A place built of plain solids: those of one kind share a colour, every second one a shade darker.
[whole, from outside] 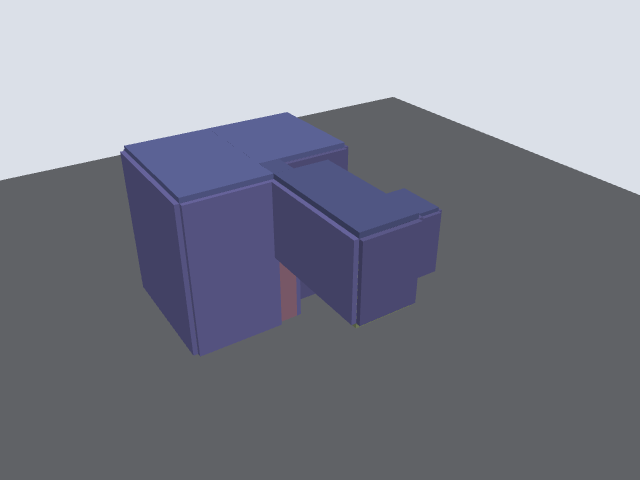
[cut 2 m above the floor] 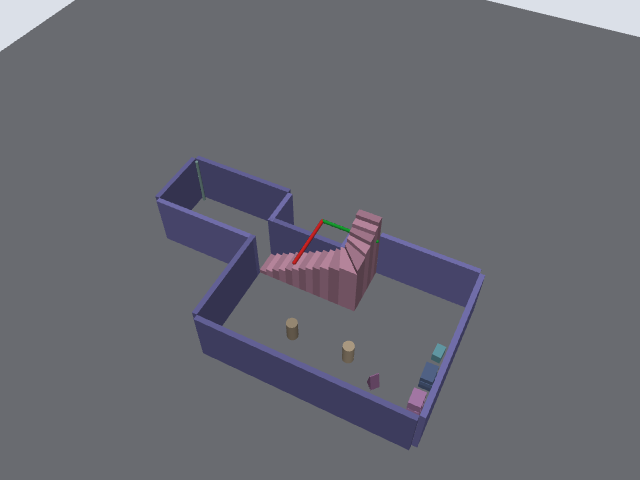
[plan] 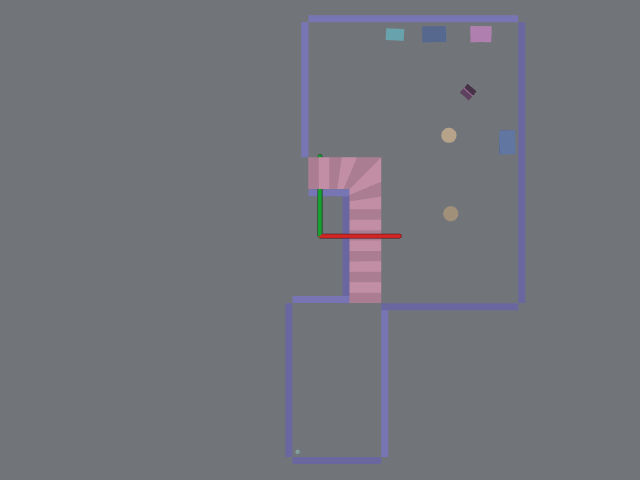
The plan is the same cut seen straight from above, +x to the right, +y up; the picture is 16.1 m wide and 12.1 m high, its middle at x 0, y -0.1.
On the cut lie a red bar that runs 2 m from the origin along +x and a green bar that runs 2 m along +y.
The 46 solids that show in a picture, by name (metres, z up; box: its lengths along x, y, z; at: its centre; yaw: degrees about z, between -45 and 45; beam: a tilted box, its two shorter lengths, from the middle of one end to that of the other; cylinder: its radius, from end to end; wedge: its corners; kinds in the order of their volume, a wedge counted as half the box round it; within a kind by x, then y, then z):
{
 "wall_1": {"box": [0.18, 2.22, 2.99], "at": [-5.27, 0.87, 4.59]},
 "wall_2": {"box": [4.89, 0.18, 2.99], "at": [-2.73, 2.07, 4.59]},
 "wall_3": {"box": [0.18, 3.88, 2.94], "at": [-0.79, -3.63, 1.42]},
 "wall_4": {"box": [0.18, 3.41, 6.14], "at": [-0.38, 3.69, 3.02]},
 "wall_5": {"box": [1.44, 0.18, 2.94], "at": [0.02, -1.6, 1.42]},
 "wall_6": {"box": [1.03, 0.18, 6.14], "at": [0.23, 1.09, 3.02]},
 "wall_7": {"box": [2.24, 0.18, 2.94], "at": [0.42, -5.66, 1.42]},
 "wall_8": {"box": [0.18, 2.88, 6.14], "at": [0.65, -0.25, 3.02]},
 "wall_9": {"box": [0.18, 3.88, 2.94], "at": [1.63, -3.63, 1.42]},
 "wall_10": {"box": [5.29, 0.18, 6.14], "at": [2.35, 5.48, 3.02]},
 "wall_11": {"box": [3.45, 0.18, 6.14], "at": [3.27, -1.78, 3.02]},
 "wall_12": {"box": [0.18, 7.08, 6.14], "at": [5.09, 1.85, 3.02]},
 "roof_1": {"box": [4.89, 2.22, 0.2], "at": [-2.73, 0.87, 6.19]},
 "roof_2": {"box": [1.03, 0.8, 0.2], "at": [0.23, 1.58, 6.19]},
 "roof_3": {"box": [2.24, 3.88, 0.17], "at": [0.42, -3.63, 2.98]},
 "roof_4": {"box": [5.29, 3.41, 0.2], "at": [2.35, 3.69, 6.19]},
 "roof_5": {"box": [4.25, 3.68, 0.2], "at": [2.87, 0.15, 6.19]},
 "tread_1": {"wedge": [[-0.29, 1.18, -0.05], [-0.29, 1.18, 2.92], [-0.29, 1.98, -0.05], [-0.29, 1.98, 2.92], [-0.03, 1.18, -0.05], [-0.03, 1.18, 2.92], [-0.03, 1.98, -0.05], [-0.03, 1.98, 2.92]]},
 "tread_2": {"wedge": [[-0.03, 1.18, -0.05], [-0.03, 1.18, 2.75], [-0.03, 1.98, -0.05], [-0.03, 1.98, 2.75], [0.23, 1.18, -0.05], [0.23, 1.18, 2.75], [0.23, 1.98, -0.05], [0.23, 1.98, 2.75]]},
 "tread_3": {"wedge": [[0.23, 1.18, -0.05], [0.23, 1.18, 2.57], [0.23, 1.98, -0.05], [0.23, 1.98, 2.58], [0.43, 1.18, -0.05], [0.43, 1.18, 2.58], [0.55, 1.98, -0.05], [0.55, 1.98, 2.58]]},
 "tread_4": {"wedge": [[0.43, 1.18, -0.05], [0.43, 1.18, 2.4], [0.55, 1.98, -0.05], [0.55, 1.98, 2.4], [0.59, 1.18, -0.05], [0.59, 1.18, 2.4], [0.93, 1.98, -0.05], [0.93, 1.98, 2.4]]},
 "tread_5": {"wedge": [[0.59, 1.18, -0.05], [0.59, 1.18, 2.23], [0.74, 1.18, -0.05], [0.74, 1.18, 2.23], [0.93, 1.98, -0.05], [0.93, 1.98, 2.23], [1.54, 1.98, -0.05], [1.54, 1.98, 2.23]]},
 "tread_6": {"wedge": [[0.74, -1.69, -0.05], [0.74, -1.69, 0.17], [0.74, -1.42, -0.05], [0.74, -1.42, 0.17], [1.54, -1.69, -0.05], [1.54, -1.69, 0.17], [1.54, -1.42, -0.05], [1.54, -1.42, 0.17]]},
 "tread_7": {"wedge": [[0.74, -1.43, -0.05], [0.74, -1.43, 0.34], [0.74, -1.16, -0.05], [0.74, -1.16, 0.34], [1.54, -1.43, -0.05], [1.54, -1.43, 0.34], [1.54, -1.16, -0.05], [1.54, -1.16, 0.34]]},
 "tread_8": {"wedge": [[0.74, -1.16, -0.05], [0.74, -1.16, 0.51], [0.74, -0.9, -0.05], [0.74, -0.9, 0.51], [1.54, -1.16, -0.05], [1.54, -1.16, 0.51], [1.54, -0.9, -0.05], [1.54, -0.9, 0.51]]},
 "tread_9": {"wedge": [[0.74, -0.9, -0.05], [0.74, -0.9, 0.68], [0.74, -0.64, -0.05], [0.74, -0.64, 0.68], [1.54, -0.9, -0.05], [1.54, -0.9, 0.69], [1.54, -0.64, -0.05], [1.54, -0.64, 0.69]]},
 "tread_10": {"wedge": [[0.74, -0.64, -0.05], [0.74, -0.64, 0.86], [0.74, -0.37, -0.05], [0.74, -0.37, 0.86], [1.54, -0.64, -0.05], [1.54, -0.64, 0.86], [1.54, -0.37, -0.05], [1.54, -0.37, 0.86]]},
 "tread_11": {"wedge": [[0.74, -0.38, -0.05], [0.74, -0.38, 1.03], [0.74, -0.11, -0.05], [0.74, -0.11, 1.03], [1.54, -0.38, -0.05], [1.54, -0.38, 1.03], [1.54, -0.11, -0.05], [1.54, -0.11, 1.03]]},
 "tread_12": {"wedge": [[0.74, -0.11, -0.05], [0.74, -0.11, 1.2], [0.74, 0.15, -0.05], [0.74, 0.15, 1.2], [1.54, -0.11, -0.05], [1.54, -0.11, 1.2], [1.54, 0.15, -0.05], [1.54, 0.15, 1.2]]},
 "tread_13": {"wedge": [[0.74, 0.15, -0.05], [0.74, 0.15, 1.37], [0.74, 0.41, -0.05], [0.74, 0.41, 1.37], [1.54, 0.15, -0.05], [1.54, 0.15, 1.37], [1.54, 0.41, -0.05], [1.54, 0.41, 1.37]]},
 "tread_14": {"wedge": [[0.74, 0.41, -0.05], [0.74, 0.41, 1.54], [0.74, 0.68, -0.05], [0.74, 0.68, 1.54], [1.54, 0.41, -0.05], [1.54, 0.41, 1.54], [1.54, 0.68, -0.05], [1.54, 0.68, 1.54]]},
 "tread_15": {"wedge": [[0.74, 0.67, -0.05], [0.74, 0.67, 1.72], [0.74, 0.88, -0.05], [0.74, 0.88, 1.72], [1.54, 0.67, -0.05], [1.54, 0.67, 1.72], [1.54, 0.99, -0.05], [1.54, 0.99, 1.72]]},
 "tread_16": {"wedge": [[0.74, 0.87, -0.05], [0.74, 0.87, 1.89], [0.74, 1.04, -0.05], [0.74, 1.04, 1.89], [1.54, 0.99, -0.05], [1.54, 0.99, 1.89], [1.54, 1.38, -0.05], [1.54, 1.38, 1.89]]},
 "tread_17": {"wedge": [[0.74, 1.03, -0.05], [0.74, 1.03, 2.06], [0.74, 1.19, -0.05], [0.74, 1.19, 2.06], [1.54, 1.37, -0.05], [1.54, 1.37, 2.06], [1.54, 1.99, -0.05], [1.54, 1.99, 2.06]]},
 "floor_1": {"box": [4.89, 2.22, 0.2], "at": [-2.73, 0.87, 2.99]},
 "crate_1": {"box": [0.6, 0.4, 0.25], "at": [2.88, 5.09, 0.07], "yaw": 0.2},
 "crate_2": {"box": [0.6, 0.4, 0.2], "at": [2.88, 5.09, 0.5], "yaw": 1.7},
 "crate_3": {"box": [0.6, 0.4, 0.2], "at": [2.89, 5.09, 0.3], "yaw": 1.9},
 "crate_4": {"box": [0.4, 0.6, 0.2], "at": [4.73, 2.36, 0.9], "yaw": 1.9},
 "bin_1": {"cylinder": 0.19, "from": [3.25, 2.54, 0.0], "to": [3.25, 2.54, 0.75]},
 "bin_2": {"cylinder": 0.19, "from": [3.3, 0.56, 0.0], "to": [3.3, 0.56, 0.75]},
 "carton_1": {"box": [0.53, 0.39, 0.35], "at": [4.05, 5.09, 0.52]},
 "carton_2": {"box": [0.53, 0.39, 0.35], "at": [4.05, 5.09, 0.87], "yaw": 1.1},
 "sign_1": {"wedge": [[3.53, 3.62, 0.0], [3.61, 3.72, 0.62], [3.63, 3.74, 0.62], [3.72, 3.84, 0.0], [3.75, 3.42, 0.0], [3.84, 3.52, 0.62], [3.86, 3.54, 0.62], [3.95, 3.64, 0.0]]},
 "bucket_1": {"box": [0.46, 0.3, 0.39], "at": [1.89, 5.08, 0.14], "yaw": -2.6},
 "pipe_1": {"cylinder": 0.06, "from": [-0.57, -5.44, 0.0], "to": [-0.57, -5.44, 2.89]}
}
